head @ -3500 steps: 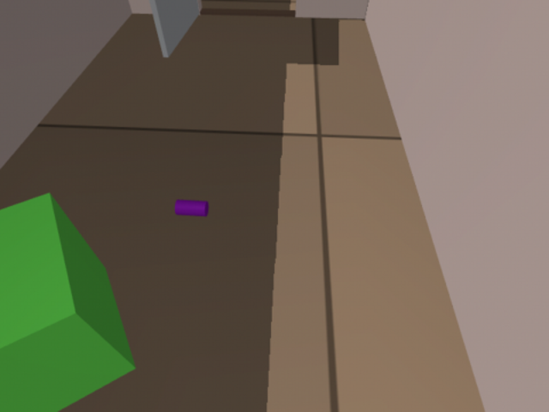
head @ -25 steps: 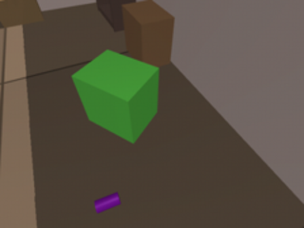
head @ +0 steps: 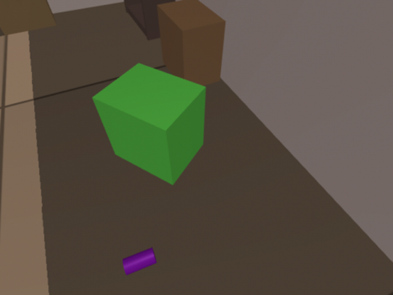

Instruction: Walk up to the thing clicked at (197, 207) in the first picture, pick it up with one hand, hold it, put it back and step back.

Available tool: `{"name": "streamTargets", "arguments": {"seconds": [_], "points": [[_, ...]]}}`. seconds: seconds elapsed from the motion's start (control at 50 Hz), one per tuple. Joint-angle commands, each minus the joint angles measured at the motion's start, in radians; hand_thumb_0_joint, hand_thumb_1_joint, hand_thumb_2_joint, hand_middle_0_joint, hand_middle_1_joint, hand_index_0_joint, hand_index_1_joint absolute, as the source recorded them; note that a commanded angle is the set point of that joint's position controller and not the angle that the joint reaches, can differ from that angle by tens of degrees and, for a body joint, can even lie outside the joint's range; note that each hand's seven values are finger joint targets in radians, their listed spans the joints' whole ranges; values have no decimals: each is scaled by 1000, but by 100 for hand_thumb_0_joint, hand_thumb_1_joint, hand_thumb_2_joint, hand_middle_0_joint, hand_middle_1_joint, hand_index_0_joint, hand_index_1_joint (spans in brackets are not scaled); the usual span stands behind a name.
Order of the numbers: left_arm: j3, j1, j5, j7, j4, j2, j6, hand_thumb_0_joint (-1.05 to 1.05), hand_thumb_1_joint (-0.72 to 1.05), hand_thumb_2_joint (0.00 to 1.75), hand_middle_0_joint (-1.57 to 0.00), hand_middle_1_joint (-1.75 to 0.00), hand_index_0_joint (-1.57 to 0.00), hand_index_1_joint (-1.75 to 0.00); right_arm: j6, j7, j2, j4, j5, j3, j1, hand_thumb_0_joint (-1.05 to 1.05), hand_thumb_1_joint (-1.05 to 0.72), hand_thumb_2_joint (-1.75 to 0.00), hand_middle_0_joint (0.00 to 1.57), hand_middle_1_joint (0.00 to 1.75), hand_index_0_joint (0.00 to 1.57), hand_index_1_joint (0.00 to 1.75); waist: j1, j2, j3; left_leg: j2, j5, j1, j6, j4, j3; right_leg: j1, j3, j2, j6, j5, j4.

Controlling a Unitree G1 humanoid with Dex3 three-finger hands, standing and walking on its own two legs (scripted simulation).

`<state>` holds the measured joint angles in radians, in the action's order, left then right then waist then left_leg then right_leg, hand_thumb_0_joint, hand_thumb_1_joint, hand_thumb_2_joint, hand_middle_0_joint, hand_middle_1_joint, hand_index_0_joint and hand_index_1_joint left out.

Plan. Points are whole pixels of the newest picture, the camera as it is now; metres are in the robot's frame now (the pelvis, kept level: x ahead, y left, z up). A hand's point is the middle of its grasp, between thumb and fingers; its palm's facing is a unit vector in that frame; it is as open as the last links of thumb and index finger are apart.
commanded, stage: stand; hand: left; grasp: from above
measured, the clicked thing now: (139, 260) +0.37 +0.27 -0.75
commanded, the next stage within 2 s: step back in 0.26 s
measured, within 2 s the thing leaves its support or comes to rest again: neither
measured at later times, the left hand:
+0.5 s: hand out of the picture +0.07 +0.26 -0.17, palm faces -0.02 -0.92 -0.39, open 7.4 cm
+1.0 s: hand out of the picture +0.01 +0.30 -0.18, palm faces -0.10 -0.93 -0.35, open 7.4 cm
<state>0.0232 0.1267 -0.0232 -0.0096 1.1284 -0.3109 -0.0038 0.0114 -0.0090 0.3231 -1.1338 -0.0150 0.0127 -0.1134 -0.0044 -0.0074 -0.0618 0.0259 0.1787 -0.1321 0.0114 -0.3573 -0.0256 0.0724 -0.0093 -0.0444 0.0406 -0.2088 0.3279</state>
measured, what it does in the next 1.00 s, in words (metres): walks backwards: left foot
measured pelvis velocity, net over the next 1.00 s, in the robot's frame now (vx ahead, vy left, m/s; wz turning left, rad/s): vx -0.12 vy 0.05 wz -0.05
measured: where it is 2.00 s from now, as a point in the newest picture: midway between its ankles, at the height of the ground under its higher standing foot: outside the picture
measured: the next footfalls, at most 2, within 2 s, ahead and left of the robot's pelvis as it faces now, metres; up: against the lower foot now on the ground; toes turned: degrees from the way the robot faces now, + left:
left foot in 0.72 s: -0.06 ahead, +0.12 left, +0.00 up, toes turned -1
right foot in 1.20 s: -0.14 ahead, -0.09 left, +0.00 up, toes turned -2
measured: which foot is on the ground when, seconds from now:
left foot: down 0.00-0.52, up 0.54-0.70, down 0.72-1.00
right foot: down 0.00-0.74, up 0.76-1.00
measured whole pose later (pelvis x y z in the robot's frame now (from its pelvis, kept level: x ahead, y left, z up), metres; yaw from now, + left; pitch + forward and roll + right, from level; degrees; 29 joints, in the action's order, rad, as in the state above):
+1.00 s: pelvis -0.12 +0.05 -0.01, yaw -3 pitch -1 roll -1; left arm 0.07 0.11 -0.02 -0.02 0.85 -0.39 0.07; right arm -0.02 -0.03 0.34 -0.90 -0.02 0.05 -0.16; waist -0.02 0.05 -0.20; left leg -0.02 0.29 -0.27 -0.07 -0.58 -0.05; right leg 0.44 0.15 0.10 0.01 -0.47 1.06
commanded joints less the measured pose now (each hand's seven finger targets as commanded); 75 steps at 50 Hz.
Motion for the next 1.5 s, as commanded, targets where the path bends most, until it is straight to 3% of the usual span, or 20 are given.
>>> {"name": "streamTargets", "arguments": {"seconds": [0.0,0.22,0.28,0.42,0.52,0.56,0.64,0.68,0.7,0.72,0.74,0.8,1.04,1.16,1.18,1.2,1.22,1.32,1.42,1.48], "points": [[34,-28,5,-9,-54,-204,-22,0,90,90,-20,-30,-20,-30,16,-7,192,58,-1,34,27,0,-90,-90,20,30,20,30,1,6,56,101,-106,27,-30,65,90,34,61,-87,-44,120,-56],[29,-38,10,-5,-62,-220,-26,0,90,90,-20,-30,-20,-30,20,-2,215,59,1,32,38,0,-90,-90,20,30,20,30,3,13,79,110,-169,50,-31,58,90,28,62,-91,-44,155,-54],[73,-23,31,-16,-109,-287,-10,0,90,90,-20,-30,-20,-30,-11,5,252,90,21,51,42,0,-90,-90,20,30,20,30,-2,12,56,104,-366,-9,-60,-70,89,87,55,-69,-71,334,89],[69,0,16,-15,-180,-266,14,0,90,90,-20,-30,-20,-30,-41,10,281,166,18,84,69,0,-90,-90,20,30,20,30,2,-51,137,124,-160,-89,-138,-142,124,147,68,-44,-114,144,229],[110,-58,-17,-17,-257,-395,6,0,90,90,-20,-30,-20,-30,-66,17,223,211,10,83,30,0,-90,-90,20,30,20,30,21,244,79,-108,406,-213,-44,-682,66,266,388,-348,-343,258,-6],[107,-151,-17,-26,-295,-362,5,0,90,90,-20,-30,-20,-30,-70,19,240,206,24,91,-49,0,-90,-90,20,30,20,30,-32,192,70,-78,371,-197,-49,-780,145,309,275,-292,-314,261,51],[99,-122,-20,-27,-332,-327,18,0,90,90,-20,-30,-20,-30,-46,12,247,209,14,86,-110,0,-90,-90,20,30,20,30,-13,211,119,-36,303,-207,-35,-399,65,130,212,-216,-221,297,178],[92,-93,4,-21,-340,-308,39,0,90,90,-20,-30,-20,-30,-31,6,228,206,-9,91,-135,0,-90,-90,20,30,20,30,-31,117,118,-48,23,-108,-25,-53,16,124,146,-147,-168,271,329],[81,-45,14,-18,-351,-253,48,0,90,90,-20,-30,-20,-30,-22,1,286,231,-36,107,-94,0,-90,-90,20,30,20,30,4,-51,105,94,-197,-38,-48,6,237,252,95,-29,-110,98,476],[72,-24,16,-25,-355,-210,50,0,90,90,-20,-30,-20,-30,-18,0,382,252,-47,125,-71,0,-90,-90,20,30,20,30,26,-223,83,252,-511,75,-97,-23,440,493,84,138,-72,-379,594],[84,-72,6,-41,-359,-253,50,0,90,90,-20,-30,-20,-30,-17,0,437,268,-26,136,-98,0,-90,-90,20,30,20,30,-52,-234,121,336,-576,-1,-181,-26,521,451,212,158,-60,-471,695],[80,-29,20,-39,-329,-246,52,0,90,90,-20,-30,-20,-30,-14,-27,309,277,-24,109,14,0,-90,-90,20,30,20,30,24,-126,98,166,-600,90,-56,-100,251,525,251,153,-75,-261,807],[100,16,-4,-18,-376,-242,37,0,90,90,-20,-30,-20,-30,-13,-36,298,338,-8,122,-84,0,-90,-90,20,30,20,30,-38,-97,129,271,-448,154,-253,-149,277,409,129,85,-39,-287,567],[111,143,-18,-5,-326,-243,16,0,90,90,-20,-30,-20,-30,-25,-20,297,363,9,102,0,0,-90,-90,20,30,20,30,28,-68,130,196,-164,-137,-140,-223,197,81,78,52,-90,30,137],[126,138,-27,-6,-338,-305,12,0,90,90,-20,-30,-20,-30,-24,-17,269,372,16,94,-5,0,-90,-90,20,30,20,30,20,66,133,113,-7,-271,-85,-307,152,31,269,-70,-146,102,122],[142,88,-9,0,-356,-382,16,0,90,90,-20,-30,-20,-30,-28,-20,240,375,21,91,37,0,-90,-90,20,30,20,30,41,265,70,-84,265,-303,-20,-513,34,173,482,-242,-302,130,23],[141,38,-22,-2,-395,-390,9,0,90,90,-20,-30,-20,-30,-38,-24,256,361,15,100,32,0,-90,-90,20,30,20,30,45,267,20,-109,460,-277,-11,-736,109,291,579,-342,-374,177,-16],[119,-49,-15,-21,-446,-287,14,0,90,90,-20,-30,-20,-30,-24,-25,257,319,28,79,-106,0,-90,-90,20,30,20,30,-1,141,68,-121,338,-307,10,-785,154,150,254,-167,-271,392,131],[116,30,-17,-19,-453,-284,31,0,90,90,-20,-30,-20,-30,-15,-25,238,344,6,76,-93,0,-90,-90,20,30,20,30,42,195,110,-59,332,-291,2,-372,64,-14,256,-178,-256,409,193],[106,-3,-2,-7,-468,-290,51,0,90,90,-20,-30,-20,-30,-5,-18,244,308,-7,95,-177,0,-90,-90,20,30,20,30,-10,134,132,-56,25,-74,-26,-62,24,133,211,-128,-179,225,272]]}}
